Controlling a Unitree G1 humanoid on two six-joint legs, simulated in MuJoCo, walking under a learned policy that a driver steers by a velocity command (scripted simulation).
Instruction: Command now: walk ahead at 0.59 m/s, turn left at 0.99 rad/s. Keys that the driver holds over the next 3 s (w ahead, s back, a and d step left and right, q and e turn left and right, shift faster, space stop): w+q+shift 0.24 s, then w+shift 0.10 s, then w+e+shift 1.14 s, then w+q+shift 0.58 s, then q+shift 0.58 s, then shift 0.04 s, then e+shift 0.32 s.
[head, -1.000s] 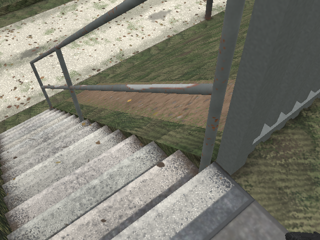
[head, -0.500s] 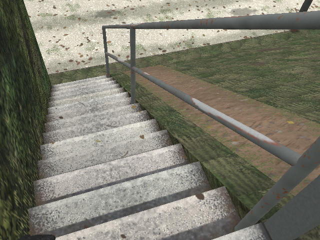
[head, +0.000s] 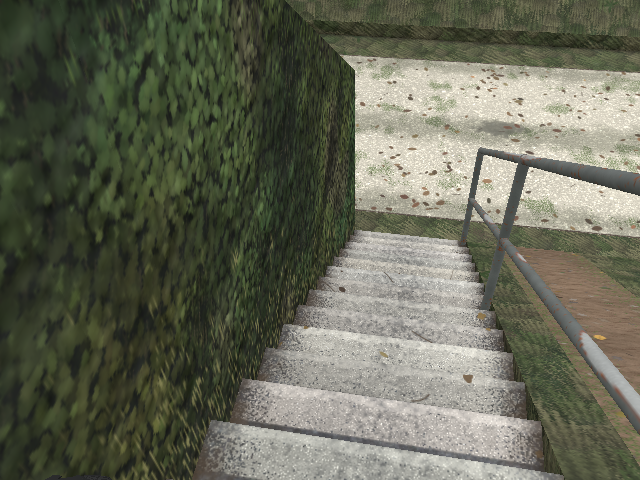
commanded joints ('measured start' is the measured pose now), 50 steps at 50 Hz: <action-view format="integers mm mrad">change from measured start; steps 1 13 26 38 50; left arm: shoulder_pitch -32 42 45 162 556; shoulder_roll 146 210 122 35 308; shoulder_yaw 15 55 26 46 93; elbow -74 -63 -260 -188 68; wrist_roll -1 4 -13 -50 -64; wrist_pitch -26 -52 54 87 -16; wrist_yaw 5 -48 -113 -187 -112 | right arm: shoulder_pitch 38 -126 58 -23 -199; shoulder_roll -121 -24 -119 -118 72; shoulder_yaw -43 17 2 -31 28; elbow -60 -105 64 40 -129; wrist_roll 3 11 -24 -7 -43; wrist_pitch -28 -29 -130 -158 -206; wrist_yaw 7 32 -19 -98 -59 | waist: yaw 1 49 32 85 40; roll -148 -97 132 137 -286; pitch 40 62 50 112 -274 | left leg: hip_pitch -111 -128 464 259 -493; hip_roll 113 292 526 413 118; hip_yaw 91 110 -200 349 62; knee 160 -255 -889 -690 956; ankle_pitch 93 106 -122 -118 -494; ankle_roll -25 -4 158 17 -44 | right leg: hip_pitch -14 182 -615 -178 486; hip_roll -241 -350 -57 -136 -206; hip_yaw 149 4 228 -10 723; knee -204 -255 868 331 109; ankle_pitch -301 -193 -39 649 533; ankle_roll -60 -145 19 31 -406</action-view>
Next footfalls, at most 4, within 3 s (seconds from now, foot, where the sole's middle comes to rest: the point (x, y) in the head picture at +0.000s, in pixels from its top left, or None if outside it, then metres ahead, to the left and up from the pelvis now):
0.40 left None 0.10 0.21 -0.78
0.90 right None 0.40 -0.09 -0.97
1.34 left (338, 468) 0.72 0.02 -1.16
1.70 right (449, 431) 0.91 -0.33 -1.35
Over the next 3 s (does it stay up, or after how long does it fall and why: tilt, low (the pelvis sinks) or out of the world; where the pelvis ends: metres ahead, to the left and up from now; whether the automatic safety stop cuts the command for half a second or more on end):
stays up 1.29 -0.31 -0.96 its command is cut before an obstacle after 0.3 s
